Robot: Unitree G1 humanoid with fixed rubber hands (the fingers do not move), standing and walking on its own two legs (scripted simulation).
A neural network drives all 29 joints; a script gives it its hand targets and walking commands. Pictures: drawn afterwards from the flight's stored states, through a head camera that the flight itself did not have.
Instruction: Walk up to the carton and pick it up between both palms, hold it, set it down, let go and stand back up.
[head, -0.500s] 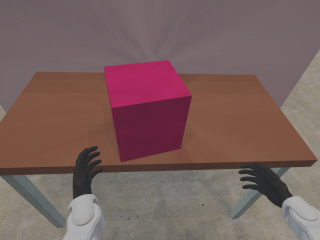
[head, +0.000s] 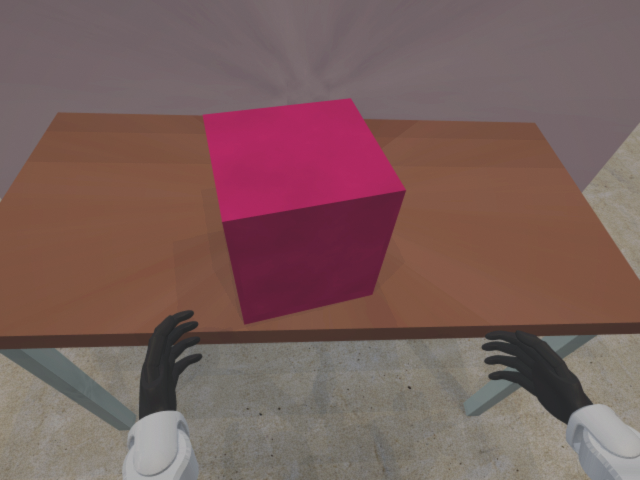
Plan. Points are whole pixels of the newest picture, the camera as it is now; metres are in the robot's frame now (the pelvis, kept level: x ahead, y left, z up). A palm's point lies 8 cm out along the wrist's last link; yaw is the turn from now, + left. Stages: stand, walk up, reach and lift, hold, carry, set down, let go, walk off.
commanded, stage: set down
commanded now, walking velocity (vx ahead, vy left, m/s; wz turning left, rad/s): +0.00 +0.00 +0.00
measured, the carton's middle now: (296, 214) +0.46 +0.06 +0.05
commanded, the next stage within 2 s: let go in 1.44 s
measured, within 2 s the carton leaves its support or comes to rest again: neither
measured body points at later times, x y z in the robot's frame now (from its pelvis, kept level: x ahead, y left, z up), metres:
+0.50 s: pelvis -0.02 +0.01 +0.00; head +0.00 +0.03 +0.45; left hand +0.18 +0.22 +0.00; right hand +0.20 -0.24 -0.01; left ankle +0.02 +0.12 -0.74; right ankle -0.02 -0.07 -0.74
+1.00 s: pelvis +0.01 +0.01 +0.00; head +0.05 +0.03 +0.45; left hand +0.17 +0.23 -0.05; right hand +0.21 -0.24 -0.04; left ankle +0.02 +0.12 -0.74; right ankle -0.02 -0.07 -0.74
